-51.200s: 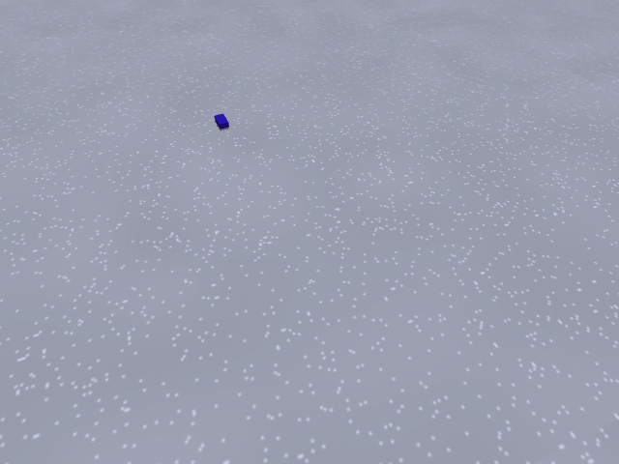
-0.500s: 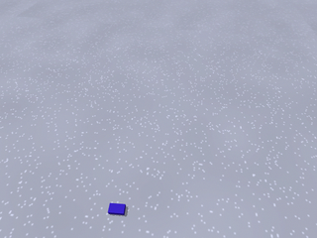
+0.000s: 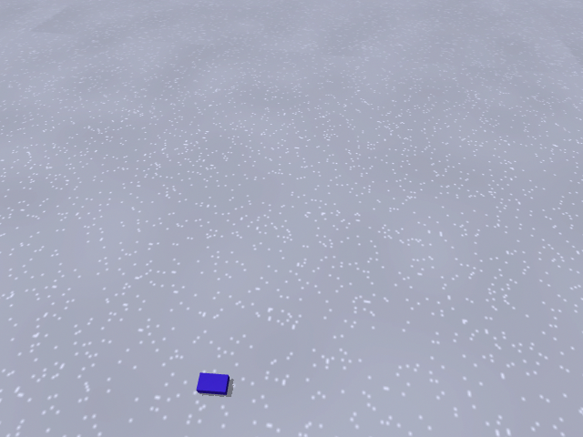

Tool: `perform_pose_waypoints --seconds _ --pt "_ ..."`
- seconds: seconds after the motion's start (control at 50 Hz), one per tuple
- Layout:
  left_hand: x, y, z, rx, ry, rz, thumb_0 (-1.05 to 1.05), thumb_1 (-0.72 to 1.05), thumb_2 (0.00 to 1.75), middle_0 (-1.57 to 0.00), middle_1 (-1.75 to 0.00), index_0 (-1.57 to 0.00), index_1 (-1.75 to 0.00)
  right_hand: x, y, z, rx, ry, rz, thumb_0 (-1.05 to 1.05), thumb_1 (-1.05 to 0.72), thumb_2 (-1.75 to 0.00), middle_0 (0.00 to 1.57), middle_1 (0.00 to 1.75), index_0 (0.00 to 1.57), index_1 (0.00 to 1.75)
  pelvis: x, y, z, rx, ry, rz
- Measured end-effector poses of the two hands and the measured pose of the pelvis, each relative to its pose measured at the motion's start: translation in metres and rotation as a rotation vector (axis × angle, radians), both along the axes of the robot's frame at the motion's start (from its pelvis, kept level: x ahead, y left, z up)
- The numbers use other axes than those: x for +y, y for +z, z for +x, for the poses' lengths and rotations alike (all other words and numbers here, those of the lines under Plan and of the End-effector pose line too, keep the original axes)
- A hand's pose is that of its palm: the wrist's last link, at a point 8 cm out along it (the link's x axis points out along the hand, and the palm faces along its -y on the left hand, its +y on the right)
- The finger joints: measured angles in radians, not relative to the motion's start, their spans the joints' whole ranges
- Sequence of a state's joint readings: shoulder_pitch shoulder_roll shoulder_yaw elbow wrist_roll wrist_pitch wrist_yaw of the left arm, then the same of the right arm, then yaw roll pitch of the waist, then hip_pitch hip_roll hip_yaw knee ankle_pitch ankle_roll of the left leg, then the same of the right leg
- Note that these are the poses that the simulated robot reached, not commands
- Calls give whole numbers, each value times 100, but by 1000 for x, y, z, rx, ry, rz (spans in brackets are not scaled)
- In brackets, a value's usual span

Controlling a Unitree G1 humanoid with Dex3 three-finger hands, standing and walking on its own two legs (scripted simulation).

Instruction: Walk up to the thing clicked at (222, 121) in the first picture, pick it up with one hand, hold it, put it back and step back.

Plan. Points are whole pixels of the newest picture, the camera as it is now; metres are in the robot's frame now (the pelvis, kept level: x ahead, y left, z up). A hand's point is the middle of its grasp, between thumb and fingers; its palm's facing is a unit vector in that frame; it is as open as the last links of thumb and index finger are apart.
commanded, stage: stand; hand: left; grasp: from above
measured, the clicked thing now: (213, 383) +0.42 +0.26 -0.77
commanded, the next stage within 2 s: step back in 0.16 s
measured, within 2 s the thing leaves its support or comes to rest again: neither
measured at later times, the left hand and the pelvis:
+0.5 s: hand out of the picture +0.06 +0.29 -0.17, palm faces -0.06 -0.92 -0.38, open 7.4 cm; pelvis -0.06 +0.03 -0.01, yaw -1 degrees
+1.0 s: hand out of the picture -0.04 +0.30 -0.17, palm faces -0.13 -0.90 -0.42, open 7.4 cm; pelvis -0.17 +0.04 -0.03, yaw -7 degrees
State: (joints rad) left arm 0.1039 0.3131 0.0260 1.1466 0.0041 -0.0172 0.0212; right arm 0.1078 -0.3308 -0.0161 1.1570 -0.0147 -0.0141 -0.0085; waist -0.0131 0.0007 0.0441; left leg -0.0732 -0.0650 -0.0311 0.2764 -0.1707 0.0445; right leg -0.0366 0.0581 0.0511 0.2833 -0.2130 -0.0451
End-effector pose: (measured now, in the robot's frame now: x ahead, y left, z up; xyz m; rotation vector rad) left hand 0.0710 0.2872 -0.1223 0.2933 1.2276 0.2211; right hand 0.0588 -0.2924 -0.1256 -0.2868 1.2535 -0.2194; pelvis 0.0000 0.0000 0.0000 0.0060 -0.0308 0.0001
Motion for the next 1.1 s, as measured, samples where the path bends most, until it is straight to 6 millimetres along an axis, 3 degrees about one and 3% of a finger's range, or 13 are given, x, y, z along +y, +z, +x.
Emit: perform_pose_waypoints --seconds 0.18,0.36,0.52,0.58,0.64,0.74,0.84,1.02,1.1 --pt "0 1 -3 0 -3 2 0 90 90 -20 -30 -20 -30 -3 0 -1 -5 1 -1 0 -90 -90 20 30 21 30 -2 0 -2 0 -3 0" --pt "21 -3 -9 -22 -47 47 0 90 90 -21 -30 -20 -30 -14 3 -6 -14 16 -49 0 -90 -90 20 30 21 30 2 -9 -37 5 -18 -8" --pt "47 -9 -14 -52 -97 42 0 90 90 -21 -30 -20 -30 -4 15 -42 0 10 -113 0 -90 -90 20 30 21 30 31 -12 -59 23 -21 16" --pt "60 -19 -15 -72 -104 21 0 90 90 -21 -30 -20 -30 8 10 -59 -2 8 -137 0 -90 -90 20 30 21 30 47 -22 -70 6 -16 10" --pt "67 -20 -21 -71 -112 19 0 90 90 -20 -30 -20 -30 27 12 -77 3 5 -115 0 -90 -90 20 30 21 30 54 -19 -83 -13 -32 4" --pt "72 -13 -39 -62 -117 11 0 91 90 -20 -30 -20 -30 45 17 -103 -2 -10 -91 0 -90 -90 20 30 21 30 59 -11 -99 -4 -50 -29" --pt "76 -11 -66 -44 -125 32 0 90 90 -20 -30 -20 -30 45 14 -118 -44 -11 -86 0 -90 -90 20 30 21 30 58 -13 -121 0 -75 -25" --pt "54 -10 -119 -42 -163 84 0 91 90 -20 -30 -20 -30 4 -10 -160 -109 -24 -77 0 -90 -90 20 30 21 30 35 -32 -178 -19 -117 -24" --pt "38 3 -153 -46 -155 70 0 90 90 -20 -30 -20 -30 -6 -11 -186 -94 -59 -64 0 -90 -90 20 30 21 30 28 -24 -197 -28 -115 5"
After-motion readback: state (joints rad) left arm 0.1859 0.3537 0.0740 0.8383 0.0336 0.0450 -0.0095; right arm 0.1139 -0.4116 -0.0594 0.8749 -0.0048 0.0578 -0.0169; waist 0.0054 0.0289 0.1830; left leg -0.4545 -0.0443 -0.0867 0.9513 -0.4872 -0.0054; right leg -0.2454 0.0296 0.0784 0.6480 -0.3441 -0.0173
